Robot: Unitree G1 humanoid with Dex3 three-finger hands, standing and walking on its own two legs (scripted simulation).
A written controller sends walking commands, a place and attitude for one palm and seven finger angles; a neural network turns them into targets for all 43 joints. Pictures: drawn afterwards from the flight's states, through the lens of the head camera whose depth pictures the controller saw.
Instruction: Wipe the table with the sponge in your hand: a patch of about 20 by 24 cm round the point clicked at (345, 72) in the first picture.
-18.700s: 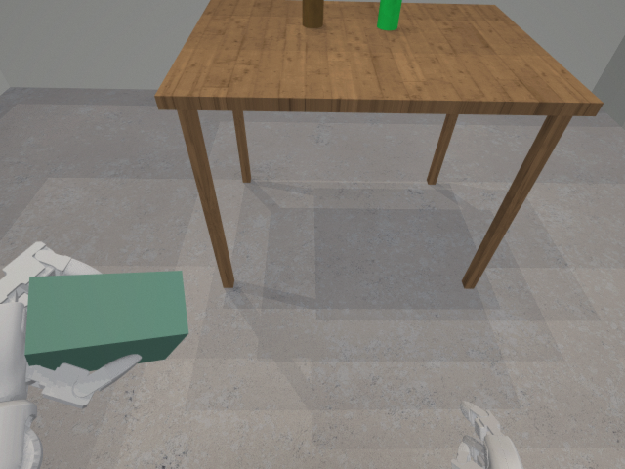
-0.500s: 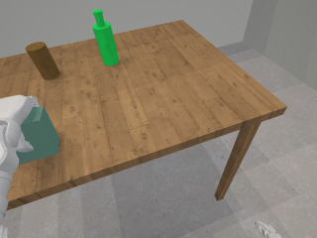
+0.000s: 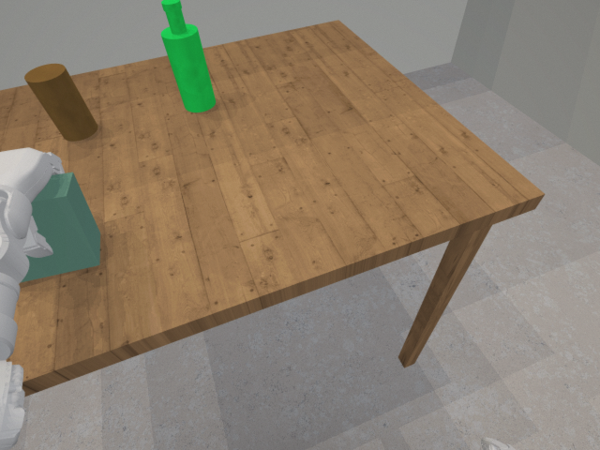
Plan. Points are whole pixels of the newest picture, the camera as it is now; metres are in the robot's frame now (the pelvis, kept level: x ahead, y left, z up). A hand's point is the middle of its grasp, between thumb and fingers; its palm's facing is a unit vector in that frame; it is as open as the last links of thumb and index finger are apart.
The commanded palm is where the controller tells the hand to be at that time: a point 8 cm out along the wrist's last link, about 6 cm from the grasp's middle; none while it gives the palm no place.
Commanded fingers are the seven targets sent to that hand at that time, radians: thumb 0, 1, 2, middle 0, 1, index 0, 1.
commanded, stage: wipe forward along the first lane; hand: left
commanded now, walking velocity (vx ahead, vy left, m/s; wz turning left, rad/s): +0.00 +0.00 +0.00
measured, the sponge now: (47, 239) +0.35 +0.39 +0.09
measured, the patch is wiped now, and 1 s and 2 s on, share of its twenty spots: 0.05 0.25 0.50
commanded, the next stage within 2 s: slide across to the middle lane in 0.18 s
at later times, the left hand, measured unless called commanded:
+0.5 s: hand (44, 184) +0.41 +0.39 +0.14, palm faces -0.13 +0.04 -0.99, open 10.3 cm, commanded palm +0.40 +0.37 +0.19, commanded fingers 0.00 0.10 1.30 -1.20 -1.60 -1.20 -1.60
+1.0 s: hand (85, 172) +0.43 +0.34 +0.15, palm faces -0.06 +0.00 -1.00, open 10.3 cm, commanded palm +0.41 +0.33 +0.21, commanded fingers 0.00 0.10 1.30 -1.20 -1.60 -1.20 -1.60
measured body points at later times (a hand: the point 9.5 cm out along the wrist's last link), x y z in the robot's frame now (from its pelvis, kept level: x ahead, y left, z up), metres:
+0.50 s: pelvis +0.02 +0.01 +0.00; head +0.06 -0.01 +0.45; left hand +0.41 +0.39 +0.20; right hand +0.08 -0.27 -0.13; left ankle +0.02 +0.10 -0.73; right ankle -0.02 -0.11 -0.73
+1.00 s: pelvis +0.03 +0.02 +0.01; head +0.07 +0.00 +0.45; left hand +0.43 +0.34 +0.20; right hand +0.19 -0.22 -0.11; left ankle +0.02 +0.10 -0.73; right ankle -0.02 -0.11 -0.73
